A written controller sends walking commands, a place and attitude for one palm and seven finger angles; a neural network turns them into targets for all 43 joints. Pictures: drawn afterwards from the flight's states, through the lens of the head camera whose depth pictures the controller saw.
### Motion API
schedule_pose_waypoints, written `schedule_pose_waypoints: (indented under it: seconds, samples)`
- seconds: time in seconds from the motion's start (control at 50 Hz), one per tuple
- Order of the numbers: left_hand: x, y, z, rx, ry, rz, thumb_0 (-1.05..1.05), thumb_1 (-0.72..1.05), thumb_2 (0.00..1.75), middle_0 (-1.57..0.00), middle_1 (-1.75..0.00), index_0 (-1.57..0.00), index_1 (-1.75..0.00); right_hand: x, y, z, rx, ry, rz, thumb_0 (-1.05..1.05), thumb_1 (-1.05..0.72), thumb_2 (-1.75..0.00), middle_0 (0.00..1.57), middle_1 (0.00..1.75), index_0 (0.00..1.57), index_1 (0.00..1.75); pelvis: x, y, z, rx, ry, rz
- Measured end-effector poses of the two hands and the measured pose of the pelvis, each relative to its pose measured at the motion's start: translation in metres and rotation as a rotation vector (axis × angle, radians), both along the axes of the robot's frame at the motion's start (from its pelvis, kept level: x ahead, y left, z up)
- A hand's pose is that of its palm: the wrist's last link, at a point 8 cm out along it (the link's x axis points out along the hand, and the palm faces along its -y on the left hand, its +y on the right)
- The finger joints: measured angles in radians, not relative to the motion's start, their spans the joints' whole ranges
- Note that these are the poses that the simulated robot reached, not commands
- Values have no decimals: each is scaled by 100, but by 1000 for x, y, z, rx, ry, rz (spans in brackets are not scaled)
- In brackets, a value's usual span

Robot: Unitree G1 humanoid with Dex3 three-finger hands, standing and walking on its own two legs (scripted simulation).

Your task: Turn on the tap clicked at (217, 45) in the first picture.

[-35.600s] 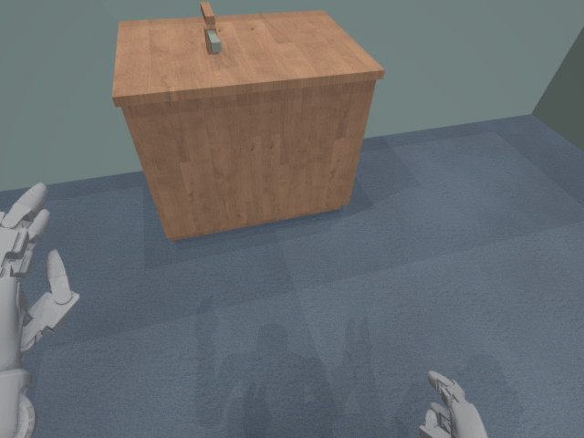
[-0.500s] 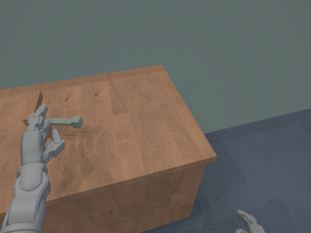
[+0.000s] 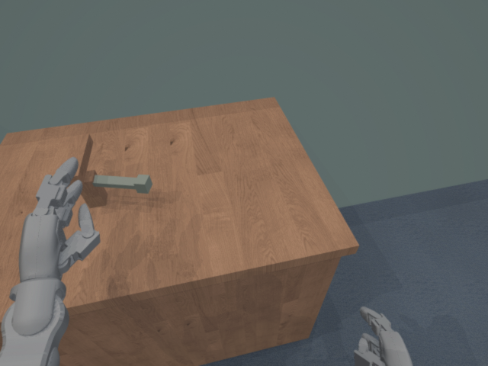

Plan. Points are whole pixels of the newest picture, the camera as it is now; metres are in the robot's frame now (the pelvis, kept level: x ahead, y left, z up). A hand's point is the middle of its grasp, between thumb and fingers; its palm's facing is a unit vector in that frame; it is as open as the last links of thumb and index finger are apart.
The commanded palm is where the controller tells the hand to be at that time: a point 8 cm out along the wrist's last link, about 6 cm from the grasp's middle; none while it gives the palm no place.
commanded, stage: draw the hand back beside the body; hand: left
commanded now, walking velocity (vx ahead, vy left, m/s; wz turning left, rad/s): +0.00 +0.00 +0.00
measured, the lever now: (143, 184) +0.44 +0.27 +0.04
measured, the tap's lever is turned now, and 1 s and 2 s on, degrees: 71 71 71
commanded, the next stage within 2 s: step back with the hand held close in 0.62 s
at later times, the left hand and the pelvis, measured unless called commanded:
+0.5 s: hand (67, 258) +0.20 +0.24 +0.16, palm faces +0.41 -0.84 -0.36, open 7.4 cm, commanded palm +0.16 +0.28 +0.17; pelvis +0.00 +0.00 +0.00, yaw +1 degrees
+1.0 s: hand (75, 261) +0.20 +0.24 +0.15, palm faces +0.33 -0.85 -0.41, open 7.4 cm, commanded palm +0.14 +0.29 +0.17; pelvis -0.02 +0.01 +0.00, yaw -1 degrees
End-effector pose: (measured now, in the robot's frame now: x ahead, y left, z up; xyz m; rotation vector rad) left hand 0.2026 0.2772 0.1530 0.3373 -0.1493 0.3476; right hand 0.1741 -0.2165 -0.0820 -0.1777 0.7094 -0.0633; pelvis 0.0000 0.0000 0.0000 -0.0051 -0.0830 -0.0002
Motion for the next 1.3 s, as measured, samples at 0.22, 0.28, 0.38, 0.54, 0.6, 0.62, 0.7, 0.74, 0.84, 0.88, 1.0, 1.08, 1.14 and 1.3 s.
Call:
schedule_pose_waypoints:
  seconds: [0.22, 0.28, 0.38, 0.54, 0.6, 0.62, 0.7, 0.74, 0.84, 0.88, 1.0, 1.08, 1.14, 1.3]
  samples:
    - [-22, 3, 4, 24, -6, 22, 1, 89, 89, -20, -29, -20, -28, 9, 2, -1, -22, 5, 20, 2, -90, -90, 20, 30, 20, 30, 5, 4, -1, 0, 6, 8]
    - [-27, 1, 8, 43, -11, 16, 1, 89, 89, -21, -30, -21, -29, 13, 3, 2, -20, -15, 21, 2, -90, -90, 20, 30, 20, 30, 7, 4, -1, -1, 7, 7]
    - [-39, 2, 18, 80, -24, 22, 1, 89, 89, -21, -30, -21, -29, 18, 5, 5, -12, -39, 26, 2, -90, -90, 20, 30, 20, 30, 8, 4, -2, -3, 7, 8]
    - [-47, 6, 15, 71, -16, 63, 1, 89, 89, -21, -30, -21, -30, 19, 8, 1, -13, -31, 40, 2, -90, -90, 20, 30, 20, 30, 3, 2, -3, -2, 7, 18]
    - [-47, 5, 12, 62, -8, 64, 1, 89, 89, -21, -30, -21, -30, 17, 7, 0, -13, -29, 40, 2, -90, -90, 20, 30, 20, 30, 2, 1, -3, -1, 8, 20]
    - [-47, 4, 12, 61, -7, 62, 1, 89, 89, -21, -31, -21, -30, 16, 7, 0, -13, -29, 40, 2, -90, -90, 20, 30, 20, 30, 1, 1, -3, -1, 8, 20]
    - [-48, 0, 13, 66, -12, 51, 1, 89, 89, -21, -31, -21, -30, 13, 5, 0, -13, -30, 37, 2, -90, -90, 20, 30, 20, 30, 1, 0, -3, -2, 6, 20]
    - [-48, -1, 15, 72, -16, 46, 1, 89, 89, -21, -31, -21, -30, 12, 4, -1, -13, -30, 33, 2, -90, -90, 20, 30, 20, 30, 1, -1, -3, -2, 4, 20]
    - [-43, 7, 33, 137, -74, 44, 1, 89, 89, -21, -31, -21, -30, 8, 0, -2, -18, -16, 20, 2, -90, -90, 20, 30, 20, 30, -4, -1, -3, -8, 23, 9]
    - [-40, 11, 35, 157, -80, 42, 1, 89, 89, -21, -31, -21, -30, 4, -2, -2, -19, -8, 3, 2, -90, -90, 20, 30, 20, 30, -8, 0, -3, -6, 38, 3]
    - [-42, 3, 11, 123, 28, -23, 1, 89, 89, -21, -30, -21, -30, -16, -11, 0, -32, 8, -61, 2, -90, -90, 20, 30, 20, 30, -21, 8, -3, 3, 70, -17]
    - [-55, -1, 4, 135, 70, -67, 1, 89, 89, -21, -31, -21, -30, -35, -14, -1, -57, 36, -83, 2, -90, -90, 20, 30, 20, 30, -32, 11, -5, 7, 81, -16]
    - [-67, 3, 10, 173, 45, -67, 1, 89, 89, -22, -31, -21, -30, -48, -14, -3, -74, 57, -80, 2, -90, -90, 20, 30, 20, 30, -42, 11, -6, 5, 86, -10]
    - [-99, 17, 22, 211, -34, -7, 1, 89, 89, -21, -31, -21, -30, -74, -5, -10, -69, 55, -65, 2, -90, -90, 20, 30, 20, 30, -67, 16, -11, -9, 93, -1]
